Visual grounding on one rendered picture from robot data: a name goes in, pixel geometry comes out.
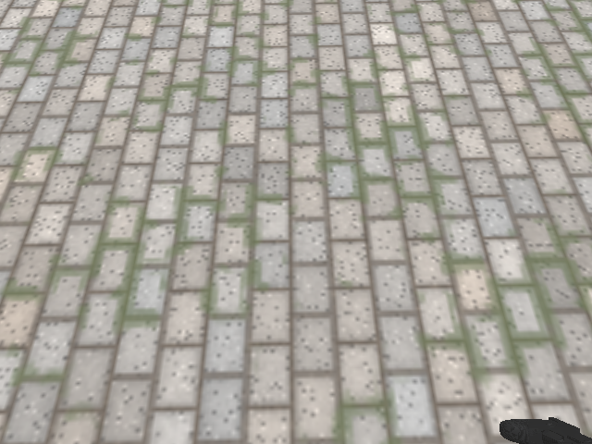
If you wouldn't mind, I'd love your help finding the right robot hand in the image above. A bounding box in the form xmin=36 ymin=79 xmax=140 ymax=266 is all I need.
xmin=499 ymin=417 xmax=592 ymax=444

